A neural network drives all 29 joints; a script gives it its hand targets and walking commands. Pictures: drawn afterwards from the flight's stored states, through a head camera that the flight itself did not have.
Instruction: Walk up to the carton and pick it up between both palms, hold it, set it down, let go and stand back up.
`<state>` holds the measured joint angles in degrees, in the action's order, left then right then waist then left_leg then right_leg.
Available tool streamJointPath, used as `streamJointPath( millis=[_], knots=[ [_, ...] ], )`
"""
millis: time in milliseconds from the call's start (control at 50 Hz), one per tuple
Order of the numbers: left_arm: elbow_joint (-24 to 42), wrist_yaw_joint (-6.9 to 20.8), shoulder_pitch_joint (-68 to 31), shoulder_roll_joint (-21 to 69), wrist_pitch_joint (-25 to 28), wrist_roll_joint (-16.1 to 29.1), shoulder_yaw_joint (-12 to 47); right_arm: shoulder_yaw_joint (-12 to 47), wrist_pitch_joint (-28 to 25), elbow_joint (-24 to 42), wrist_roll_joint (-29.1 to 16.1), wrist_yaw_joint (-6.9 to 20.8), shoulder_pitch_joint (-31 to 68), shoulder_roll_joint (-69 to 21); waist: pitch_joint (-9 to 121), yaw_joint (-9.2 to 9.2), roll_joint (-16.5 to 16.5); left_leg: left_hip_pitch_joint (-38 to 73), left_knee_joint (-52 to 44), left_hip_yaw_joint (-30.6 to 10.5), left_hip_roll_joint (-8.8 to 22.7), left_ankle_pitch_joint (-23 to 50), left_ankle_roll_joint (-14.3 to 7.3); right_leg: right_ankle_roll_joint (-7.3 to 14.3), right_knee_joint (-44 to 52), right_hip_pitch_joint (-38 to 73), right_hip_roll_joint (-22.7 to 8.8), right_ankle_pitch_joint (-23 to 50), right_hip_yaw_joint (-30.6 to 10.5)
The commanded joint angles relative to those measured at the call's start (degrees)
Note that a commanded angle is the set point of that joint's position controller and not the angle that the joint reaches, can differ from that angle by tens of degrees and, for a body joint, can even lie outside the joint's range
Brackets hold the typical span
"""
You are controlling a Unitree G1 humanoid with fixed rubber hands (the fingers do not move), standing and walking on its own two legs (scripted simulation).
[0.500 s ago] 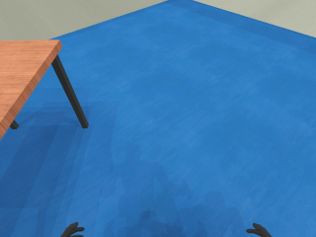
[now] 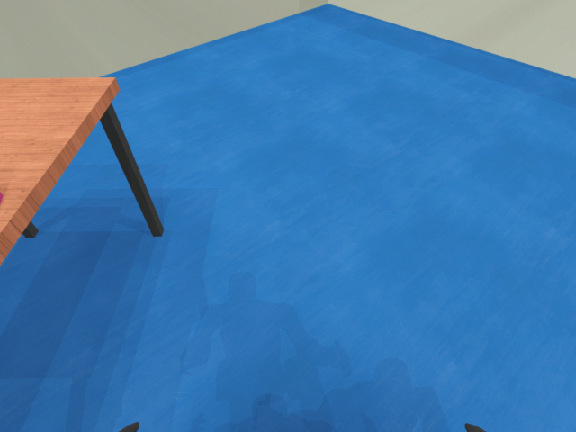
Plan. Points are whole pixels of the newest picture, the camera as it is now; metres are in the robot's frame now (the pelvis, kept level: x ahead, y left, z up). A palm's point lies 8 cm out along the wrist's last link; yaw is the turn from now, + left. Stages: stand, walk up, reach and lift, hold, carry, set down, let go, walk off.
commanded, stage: walk up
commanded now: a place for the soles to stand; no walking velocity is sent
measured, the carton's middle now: out of the picture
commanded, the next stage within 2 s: none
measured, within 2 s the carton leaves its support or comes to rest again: neither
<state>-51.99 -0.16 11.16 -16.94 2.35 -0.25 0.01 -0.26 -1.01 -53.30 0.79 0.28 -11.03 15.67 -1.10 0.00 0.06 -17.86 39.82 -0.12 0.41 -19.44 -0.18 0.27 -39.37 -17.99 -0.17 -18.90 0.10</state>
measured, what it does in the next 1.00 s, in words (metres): walks ahead, turning left: left foot, then right foot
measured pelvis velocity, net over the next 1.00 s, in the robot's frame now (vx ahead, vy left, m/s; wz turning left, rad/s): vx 0.19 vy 0.07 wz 0.79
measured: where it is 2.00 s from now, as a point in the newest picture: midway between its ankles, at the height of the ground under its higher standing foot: (287, 398)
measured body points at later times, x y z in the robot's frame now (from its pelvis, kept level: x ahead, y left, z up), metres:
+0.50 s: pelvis +0.06 +0.06 -0.01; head +0.06 +0.08 +0.44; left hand +0.07 +0.39 -0.11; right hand +0.24 -0.22 -0.10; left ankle +0.04 +0.19 -0.72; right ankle +0.15 -0.03 -0.70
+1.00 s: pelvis +0.19 +0.07 -0.02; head +0.19 +0.11 +0.43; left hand +0.08 +0.38 -0.13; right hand +0.49 -0.12 -0.09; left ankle +0.13 +0.21 -0.72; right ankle +0.24 -0.03 -0.67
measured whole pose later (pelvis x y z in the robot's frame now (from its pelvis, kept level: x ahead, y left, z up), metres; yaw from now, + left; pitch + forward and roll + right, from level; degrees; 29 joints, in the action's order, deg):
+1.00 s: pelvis +0.19 +0.07 -0.02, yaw +45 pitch -1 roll +2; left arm -42.1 3.9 9.7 -24.4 0.0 -0.8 0.0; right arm -6.7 -4.5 -44.4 0.9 -4.1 -19.7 22.5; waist -4.3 1.2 5.8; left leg -24.4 45.0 -1.2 -0.9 -19.2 0.1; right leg 1.9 -66.8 -25.8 -5.3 -27.9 3.3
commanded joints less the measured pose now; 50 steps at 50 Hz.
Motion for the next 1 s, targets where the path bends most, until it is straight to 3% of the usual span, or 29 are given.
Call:
streamJointPath(
  millis=[0, 20, 40, 80, 160, 200, 220, 240, 260, 280, 300, 340, 420, 480, 520, 540, 560, 580, 600, 660, 720, 800, 840, 860, 880, 900, 920, 940, 980],
  knots=[
    [6.4, 1.0, 1.8, -20.6, 2.3, -3.0, -9.6, -7.1, 0.3, 10.6, 1.2, 2.7, 5.7, 17.8, -4.0, 7.42, 2.9, -30.2, -10.1, -14.7, 1.8, -17.5, -5.1, 8.6, 13.9, 24.2, -10.5, -27.6, -13.8],
    [5.8, 0.8, 2.8, -23.2, 2.5, -3.7, -10.3, -7.2, 0.6, 13.0, 1.5, 2.8, 8.4, 15.1, -4.0, 8.09, 13.7, -33.5, 6.5, -3.6, 0.0, -9.8, -3.7, 12.2, 25.9, 24.3, -23.3, -29.8, -24.7],
    [6.9, 0.9, -0.2, -23.0, 2.6, -3.5, -10.3, -7.5, 0.8, 13.3, 2.1, 2.6, 7.0, 15.6, -4.6, 6.39, 9.8, -33.3, 17.0, -2.1, 5.1, -7.8, -1.5, 15.5, 29.6, 20.4, -30.2, -26.2, -27.2],
    [7.4, 1.0, -2.5, -20.7, 3.1, -3.4, -9.6, -9.3, 0.3, 12.3, 2.2, 3.6, 5.3, 17.6, -5.6, 4.36, 5.6, -27.2, 16.7, -3.4, 8.2, -5.4, 0.5, 14.9, 29.4, 14.4, -27.8, -19.8, -19.8],
    [10.1, 2.7, -8.8, -21.3, 3.2, -3.9, -9.8, -10.2, 0.0, 10.5, 0.7, 5.1, -1.7, 16.3, -5.3, 0.15, 11.8, -12.4, 7.4, 1.5, 7.8, -6.0, 0.4, 11.9, 25.9, 4.6, -22.9, -14.6, -3.5],
    [11.1, 3.3, -12.2, -21.8, 2.4, -4.3, -9.6, -10.5, 0.4, 8.4, 0.5, 5.5, -8.0, 15.3, -1.5, -3.83, 9.3, 4.9, -3.9, 5.0, 4.0, -1.2, -0.4, 7.3, 13.7, -4.0, -17.8, -19.3, 5.7],
    [11.2, 3.2, -11.8, -18.3, 1.3, -4.6, -8.7, -11.2, -0.1, 6.2, 0.9, 4.7, -14.0, 16.3, -0.4, -6.24, -0.9, 13.6, -9.0, 5.6, -1.3, -1.7, -0.5, 5.0, -0.9, -8.2, -11.6, -21.7, 10.2],
    [12.1, 3.6, -10.1, -14.0, 0.7, -4.3, -6.7, -13.2, -0.3, 4.0, 1.7, 3.4, -20.8, 21.9, 1.1, -9.49, -17.5, 20.9, -14.4, -5.7, 0.8, -12.2, -3.3, 2.5, -22.2, -16.8, -6.3, -18.1, 12.2],
    [16.2, 4.3, -12.8, -10.7, 0.8, -2.9, -4.8, -13.1, -0.5, 7.2, 2.0, 2.8, -17.5, 28.1, -3.0, -8.33, -25.0, 17.4, -29.5, -47.5, 14.4, -26.9, -11.8, 0.8, -32.5, -33.5, 2.6, -18.1, 4.8],
    [15.7, 3.8, -14.6, -16.2, 1.2, -3.1, -5.3, -12.8, -0.8, 8.4, 0.3, 2.3, -12.9, 30.0, -5.1, -6.46, -13.2, 11.4, -32.6, -53.4, 18.3, -34.4, -16.9, 1.0, -31.8, -30.6, -2.3, -15.0, -5.6],
    [14.0, 3.7, -11.9, -18.9, 1.8, -2.1, -5.9, -11.5, -1.6, 9.3, -0.5, 1.8, -8.8, 27.3, -7.8, -2.44, -6.5, 12.2, -30.0, -49.7, 17.6, -33.0, -16.5, 1.4, -31.0, -31.3, -3.6, -10.7, -5.9],
    [12.3, 3.2, -10.0, -19.0, 2.7, -3.0, -6.3, -10.2, -2.3, 10.5, 0.4, 1.0, -9.0, 24.5, -3.6, -2.18, -1.9, 11.3, -25.1, -42.8, 15.0, -20.4, -15.8, 1.2, -23.9, -26.0, -4.4, -10.7, -5.7],
    [12.9, 3.9, -9.5, -17.6, 1.7, -2.6, -6.4, -10.2, -3.1, 11.0, 0.8, 0.9, -9.7, 24.5, -4.8, -1.64, -6.8, 3.5, -23.7, -39.8, 12.8, -16.5, -15.1, 1.8, -14.1, -20.3, -2.5, -11.5, -4.3],
    [13.6, 4.3, -9.1, -19.1, 2.1, -2.8, -6.8, -10.5, -3.6, 11.1, 0.5, 0.4, -10.7, 25.3, -4.0, -1.06, -4.2, 2.3, -21.4, -43.3, 12.1, -15.2, -14.7, 2.5, -10.6, -18.1, -1.4, -7.5, -6.3],
    [12.8, 4.1, -5.1, -18.8, 2.9, -2.7, -7.5, -10.4, -3.7, 12.0, 0.7, 0.0, -7.4, 25.2, -1.9, 1.63, -3.1, -2.1, -15.2, -39.2, 10.9, -4.6, -12.7, 2.9, -4.1, -8.6, -0.7, -5.9, -6.8],
    [11.9, 4.0, 2.0, -18.5, 3.0, -2.6, -7.7, -10.6, -3.6, 13.6, 0.6, -0.1, -3.5, 24.7, 1.4, 6.04, -4.6, -8.4, -10.3, -32.9, 7.8, -2.9, -10.1, 4.1, 4.8, 4.3, -0.7, -3.7, -7.4],
    [9.7, 3.3, 8.5, -22.3, 3.2, -3.4, -9.2, -8.8, -3.4, 14.4, 1.0, -0.7, -0.8, 20.1, 4.6, 10.63, 3.2, -21.3, 0.6, -20.7, -0.2, -6.6, -5.7, 5.9, 14.1, 20.0, -4.5, -8.3, -11.5],
    [10.0, 2.9, 11.1, -27.3, 3.2, -3.8, -10.5, -7.0, -3.2, 15.5, 0.0, -0.8, -3.5, 13.2, 6.2, 11.55, 24.1, -34.2, 18.8, -6.1, -8.5, -16.2, -2.2, 6.5, 26.3, 28.8, -22.9, -26.8, -32.6],
    [12.0, 2.6, 3.3, -25.9, 3.3, -3.6, -9.4, -7.7, -2.9, 14.0, 0.2, -1.8, -2.4, 17.1, 1.0, 7.98, 13.5, -37.0, 27.4, -4.3, -4.9, -10.4, -0.9, 7.8, 30.3, 23.0, -26.2, -29.0, -37.0],
    [11.8, 3.0, -1.7, -21.1, 2.6, -3.0, -8.3, -8.6, -3.5, 10.9, 0.0, -0.8, -5.7, 21.7, 0.0, 4.96, 4.8, -29.3, 25.5, -2.7, 2.9, -2.7, -0.8, 7.8, 24.7, 18.1, -21.0, -12.2, -19.0],
    [11.7, 3.2, 0.4, -20.0, 2.0, -3.3, -7.7, -8.9, -3.6, 11.9, -0.4, -0.1, -5.0, 20.0, -3.2, 5.01, 9.3, -24.4, 16.7, 0.6, 5.0, -1.4, 0.0, 8.8, 20.6, 15.8, -17.0, 5.4, -4.9],
    [12.2, 4.0, 3.9, -21.1, 0.8, -3.5, -8.5, -9.1, -3.8, 13.7, -0.9, -0.6, -3.2, 19.0, -3.9, 6.55, 8.5, -20.5, 6.9, 6.5, 4.2, -0.9, -0.6, 12.7, 14.7, 15.5, -20.3, 17.9, 1.0],
    [13.3, 4.3, -0.8, -21.0, -0.3, -3.6, -8.5, -9.1, -4.4, 12.0, -1.2, -1.4, -8.4, 17.6, -1.5, 3.06, 9.2, -11.9, -1.6, 8.4, 2.8, 2.4, -1.4, 11.2, 7.2, 14.2, -18.1, 26.6, 6.8],
    [14.2, 4.4, -3.2, -19.8, -1.1, -2.9, -8.3, -9.5, -5.0, 10.4, -0.4, -2.1, -16.3, 18.4, 2.9, -0.79, 5.2, -0.9, -10.5, 9.0, -0.5, 6.4, -1.8, 8.7, -3.5, 10.7, -14.9, 30.4, 11.5],
    [15.6, 4.2, -3.9, -18.3, -1.4, -3.0, -7.4, -11.2, -5.3, 7.2, 0.9, -3.4, -25.0, 21.1, 5.5, -5.71, 2.2, 13.2, -10.4, 4.4, -2.4, 5.2, -4.3, 6.5, -17.4, -0.4, -11.7, 26.7, 12.5],
    [18.6, 4.1, -4.8, -14.0, -1.4, -3.3, -5.6, -12.7, -5.3, 7.7, 1.5, -5.0, -27.4, 28.6, 4.5, -6.8, -11.0, 20.8, -12.7, -20.2, 8.7, 6.6, -9.4, 2.8, -31.3, -17.0, -5.8, 5.5, 9.5],
    [20.8, 4.5, -8.6, -16.6, -1.8, -2.5, -6.2, -13.9, -5.2, 9.9, 0.5, -5.3, -25.3, 34.2, 7.4, -6.31, -14.0, 23.4, -20.1, -53.2, 20.1, 3.3, -18.4, 0.3, -37.2, -31.3, -1.0, -13.5, 0.1],
    [20.6, 4.5, -10.4, -20.9, -2.3, -3.2, -7.2, -13.0, -5.4, 10.5, -1.1, -5.8, -22.5, 31.8, 3.2, -5.22, -4.2, 21.7, -17.9, -51.5, 21.7, 0.5, -19.7, 0.5, -37.0, -32.5, -5.5, -13.1, -6.7],
    [19.4, 3.9, -8.9, -20.9, -1.6, -3.6, -6.8, -11.1, -5.4, 11.4, -0.9, -6.6, -19.8, 27.5, 1.9, -3.45, -2.2, 21.3, -9.4, -39.4, 17.4, 16.8, -18.0, 1.3, -32.8, -35.0, -7.3, -12.0, -7.5]
  ],
)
